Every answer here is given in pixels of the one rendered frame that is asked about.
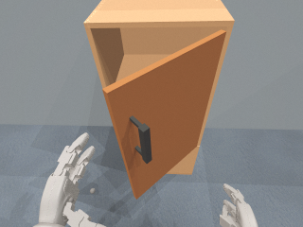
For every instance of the robot right hand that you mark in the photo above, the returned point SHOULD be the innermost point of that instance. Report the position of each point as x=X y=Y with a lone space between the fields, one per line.
x=241 y=215

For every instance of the handle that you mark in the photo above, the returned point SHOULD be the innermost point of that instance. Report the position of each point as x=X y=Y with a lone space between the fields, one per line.
x=145 y=149

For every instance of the robot left hand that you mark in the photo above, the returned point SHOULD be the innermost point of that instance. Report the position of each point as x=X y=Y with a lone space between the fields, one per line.
x=63 y=184

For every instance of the cupboard door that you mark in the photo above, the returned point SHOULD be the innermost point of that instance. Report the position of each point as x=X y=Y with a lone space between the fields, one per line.
x=170 y=96

